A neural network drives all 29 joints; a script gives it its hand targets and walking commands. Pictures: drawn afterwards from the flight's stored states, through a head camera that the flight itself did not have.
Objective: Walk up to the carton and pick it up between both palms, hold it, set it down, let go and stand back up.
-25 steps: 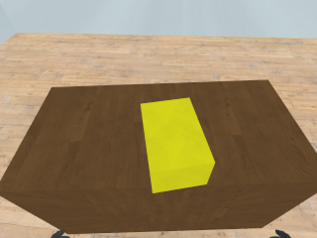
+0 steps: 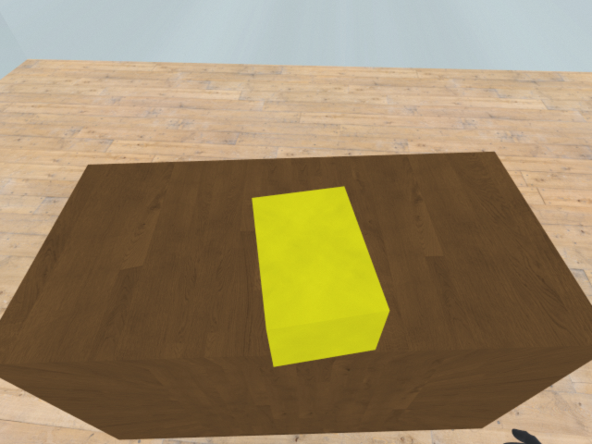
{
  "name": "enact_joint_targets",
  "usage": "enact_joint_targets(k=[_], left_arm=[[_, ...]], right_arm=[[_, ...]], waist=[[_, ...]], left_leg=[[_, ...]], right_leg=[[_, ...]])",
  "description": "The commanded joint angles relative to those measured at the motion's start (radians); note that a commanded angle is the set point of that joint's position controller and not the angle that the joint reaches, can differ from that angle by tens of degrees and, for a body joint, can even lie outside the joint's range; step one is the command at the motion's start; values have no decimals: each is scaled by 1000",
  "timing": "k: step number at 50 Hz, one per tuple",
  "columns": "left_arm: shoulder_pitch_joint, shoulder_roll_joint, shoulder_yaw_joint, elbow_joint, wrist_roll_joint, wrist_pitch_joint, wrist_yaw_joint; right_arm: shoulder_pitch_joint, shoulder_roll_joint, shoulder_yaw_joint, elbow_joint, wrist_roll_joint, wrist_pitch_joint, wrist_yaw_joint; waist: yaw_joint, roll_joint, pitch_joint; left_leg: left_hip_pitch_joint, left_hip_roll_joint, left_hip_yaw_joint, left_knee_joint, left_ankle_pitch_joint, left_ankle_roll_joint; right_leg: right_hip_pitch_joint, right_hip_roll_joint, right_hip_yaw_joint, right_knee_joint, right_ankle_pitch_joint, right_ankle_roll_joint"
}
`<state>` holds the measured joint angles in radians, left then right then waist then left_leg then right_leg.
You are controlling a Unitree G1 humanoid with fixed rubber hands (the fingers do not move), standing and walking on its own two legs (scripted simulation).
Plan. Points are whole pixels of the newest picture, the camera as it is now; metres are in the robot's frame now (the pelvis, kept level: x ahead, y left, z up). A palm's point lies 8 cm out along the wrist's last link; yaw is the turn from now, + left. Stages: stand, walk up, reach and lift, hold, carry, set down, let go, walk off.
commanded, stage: stand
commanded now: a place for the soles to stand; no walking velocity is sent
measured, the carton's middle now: (311, 270) +0.43 +0.00 -0.07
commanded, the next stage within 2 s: reach and lift in 0.94 s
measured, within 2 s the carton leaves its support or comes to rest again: neither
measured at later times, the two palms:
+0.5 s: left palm out of the picture +0.11 +0.30 -0.10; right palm out of the picture +0.10 -0.33 -0.11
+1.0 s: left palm out of the picture +0.13 +0.29 -0.10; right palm out of the picture +0.09 -0.33 -0.11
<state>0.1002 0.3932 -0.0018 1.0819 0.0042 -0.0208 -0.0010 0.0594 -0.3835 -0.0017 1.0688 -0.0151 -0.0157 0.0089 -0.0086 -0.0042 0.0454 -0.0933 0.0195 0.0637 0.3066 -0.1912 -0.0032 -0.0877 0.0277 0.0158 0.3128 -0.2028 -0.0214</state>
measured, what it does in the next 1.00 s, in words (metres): stands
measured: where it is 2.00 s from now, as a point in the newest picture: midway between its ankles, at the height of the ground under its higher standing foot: outside the picture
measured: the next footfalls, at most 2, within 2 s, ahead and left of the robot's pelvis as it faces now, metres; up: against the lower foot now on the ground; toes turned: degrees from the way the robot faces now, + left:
none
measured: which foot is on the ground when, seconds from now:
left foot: down 0.00-1.00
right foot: down 0.00-1.00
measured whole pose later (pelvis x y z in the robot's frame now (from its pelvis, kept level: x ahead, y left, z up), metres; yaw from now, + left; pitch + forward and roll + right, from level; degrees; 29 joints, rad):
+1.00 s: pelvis +0.00 -0.02 +0.00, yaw -1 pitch -1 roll +0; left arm 0.08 0.39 0.06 0.95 0.04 0.10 0.00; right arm 0.08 -0.37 -0.05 1.03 -0.05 -0.07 0.02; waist -0.04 0.01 0.07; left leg -0.13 0.06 0.08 0.38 -0.24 -0.03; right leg -0.13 0.07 0.03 0.39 -0.24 -0.06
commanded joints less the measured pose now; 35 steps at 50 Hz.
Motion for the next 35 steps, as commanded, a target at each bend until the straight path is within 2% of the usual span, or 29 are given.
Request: enact_joint_targets(k=[1,2,4,5,6,7,9,10,12,13,15,16,17,18,19,20,21,22,23,24,25,26,28,29,30,31,32,34,35], left_arm=[[-30,183,33,-31,-1,-14,7],[-25,192,40,-38,1,-15,6],[-50,187,38,-43,0,-17,9],[-47,177,34,-57,0,-14,6],[-46,184,38,-52,2,-14,8],[-30,179,41,-51,0,-14,4],[-34,180,42,-56,-2,-16,6],[-31,188,42,-49,0,-16,5],[-26,181,45,-59,2,-15,8],[-34,184,44,-52,-3,-11,8],[-29,183,43,-57,1,-12,8],[-37,193,46,-64,2,-12,7],[-27,191,50,-62,2,-10,8],[-16,183,45,-60,1,-10,8],[-34,186,44,-66,4,-14,10],[-35,177,46,-66,3,-14,7],[-28,190,47,-69,6,-13,6],[-21,191,49,-62,3,-15,7],[-23,195,47,-73,1,-14,8],[-15,188,51,-71,1,-15,8],[-24,189,51,-78,3,-16,7],[-17,185,49,-79,3,-15,7],[-18,185,51,-74,0,-14,6],[-14,188,48,-73,1,-10,6],[-18,193,46,-80,3,-12,9],[-18,177,47,-87,7,-10,6],[-23,173,48,-89,7,-11,7],[-22,194,52,-94,2,-13,5],[-22,194,54,-98,2,-14,7]], right_arm=[[-46,-172,-36,-50,3,-12,-9],[-49,-184,-36,-48,1,-12,-10],[-41,-176,-39,-51,4,-13,-10],[-47,-186,-35,-51,-3,-13,-12],[-42,-174,-40,-53,-7,-11,-10],[-45,-178,-39,-53,-6,-11,-10],[-30,-174,-40,-57,-1,-14,-8],[-19,-178,-42,-62,2,-12,-8],[-43,-180,-42,-61,-3,-12,-13],[-48,-184,-36,-66,-2,-12,-15],[-29,-196,-44,-64,-7,-8,-13],[-26,-189,-45,-57,2,-8,-14],[-30,-192,-44,-60,3,-9,-14],[-36,-195,-39,-57,-4,-8,-11],[-30,-169,-37,-65,2,-8,-11],[-28,-174,-39,-65,0,-8,-11],[-24,-179,-39,-63,-3,-8,-11],[-34,-180,-43,-66,-6,-7,-11],[-26,-181,-46,-72,-5,-7,-11],[-34,-171,-41,-67,-3,-6,-11],[-25,-174,-40,-74,2,-9,-11],[-41,-189,-42,-64,-2,-8,-10],[-29,-172,-38,-68,1,-7,-10],[-29,-180,-45,-75,-5,-5,-11],[-16,-178,-43,-67,3,-5,-11],[-26,-180,-45,-69,-6,-2,-13],[-16,-180,-43,-72,-2,-3,-15],[-13,-178,-44,-79,-4,0,-10],[-12,-179,-44,-73,-9,-2,-9]], waist=[[5,18,-66],[3,31,-72],[-7,-4,-93],[-7,12,-92],[-7,1,-75],[1,22,-86],[1,-19,-87],[-15,22,-108],[-4,-6,-117],[0,11,-83],[-3,-12,-84],[-10,-26,-94],[-7,4,-108],[5,1,-105],[-12,-14,-76],[-12,-21,-63],[-10,20,-71],[-7,31,-56],[-10,14,-74],[2,-1,-110],[-7,31,-97],[0,10,-107],[-4,18,-72],[-4,2,-66],[-8,-9,-62],[-15,2,-73],[-14,-22,-70],[-12,23,-82],[-13,8,-86]], left_leg=[[76,118,-81,-31,158,20],[61,117,-95,-29,149,17],[79,117,-86,-26,170,17],[69,114,-82,-31,137,26],[79,123,-89,-35,175,21],[85,120,-78,-23,179,20],[94,131,-79,-13,203,23],[102,123,-71,-19,214,13],[92,127,-77,-18,216,22],[62,122,-71,-19,187,17],[86,130,-74,-34,168,21],[81,128,-78,-33,158,20],[91,131,-66,-30,153,21],[88,127,-68,-28,157,26],[78,122,-70,-14,156,23],[77,127,-66,-23,151,25],[89,129,-61,-10,179,23],[72,125,-53,-19,173,21],[86,127,-53,-11,185,21],[88,130,-57,-17,167,25],[91,132,-60,-22,161,17],[87,129,-60,-26,125,18],[95,135,-50,-26,148,14],[68,125,-52,-20,154,18],[76,122,-56,-13,145,18],[97,122,-38,-10,117,23],[88,133,-54,-7,126,26],[101,130,-44,-10,120,16],[90,127,-44,-4,139,18]], right_leg=[[-58,-151,85,-50,252,7],[-32,-151,94,-52,254,3],[-37,-141,84,-30,247,5],[-33,-142,88,-30,224,2],[-37,-146,92,-36,268,-4],[-45,-150,92,-23,283,-10],[-43,-147,84,-31,279,2],[-26,-147,93,-34,304,-4],[-18,-145,96,-22,337,-7],[-19,-149,81,-26,308,2],[-30,-140,98,-29,296,-10],[-19,-136,89,-23,279,-3],[-21,-142,99,-30,270,-6],[-27,-138,97,-28,265,-4],[-34,-136,90,-29,284,-1],[-47,-139,101,-33,299,-2],[-49,-135,96,-31,304,1],[-51,-140,103,-29,313,-1],[-40,-139,97,-29,327,-2],[-9,-146,104,-27,320,-8],[-23,-137,114,-22,309,-11],[-19,-138,100,-20,285,-3],[-59,-136,118,-28,282,-6],[-43,-129,100,-27,283,-5],[-53,-127,118,-21,309,-11],[-62,-126,108,-21,272,-9],[-60,-126,115,-28,294,-13],[-59,-131,129,-24,296,-9],[-47,-133,125,-22,304,-8]])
